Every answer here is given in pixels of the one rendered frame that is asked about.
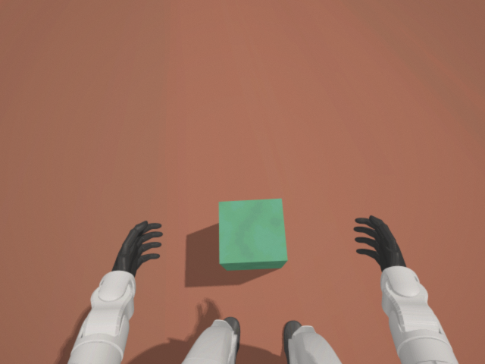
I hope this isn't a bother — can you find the left robot forearm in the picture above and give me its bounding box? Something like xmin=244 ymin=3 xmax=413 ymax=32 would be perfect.
xmin=67 ymin=271 xmax=136 ymax=364

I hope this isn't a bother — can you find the robot left thigh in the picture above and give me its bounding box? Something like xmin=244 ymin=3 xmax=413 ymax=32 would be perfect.
xmin=181 ymin=326 xmax=238 ymax=364

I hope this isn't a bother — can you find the carton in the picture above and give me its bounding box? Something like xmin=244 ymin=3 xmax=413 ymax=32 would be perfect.
xmin=219 ymin=199 xmax=288 ymax=271

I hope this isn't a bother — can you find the right robot forearm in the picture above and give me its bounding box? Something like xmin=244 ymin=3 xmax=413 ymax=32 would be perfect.
xmin=380 ymin=266 xmax=458 ymax=364

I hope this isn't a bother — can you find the right robot hand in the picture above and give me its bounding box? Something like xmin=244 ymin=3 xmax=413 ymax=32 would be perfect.
xmin=354 ymin=215 xmax=407 ymax=272

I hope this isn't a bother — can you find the robot left foot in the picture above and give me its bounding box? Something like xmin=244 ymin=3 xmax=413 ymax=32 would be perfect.
xmin=224 ymin=317 xmax=240 ymax=364

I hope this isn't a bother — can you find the left robot hand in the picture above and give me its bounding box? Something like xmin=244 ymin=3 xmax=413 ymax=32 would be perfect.
xmin=112 ymin=221 xmax=163 ymax=277

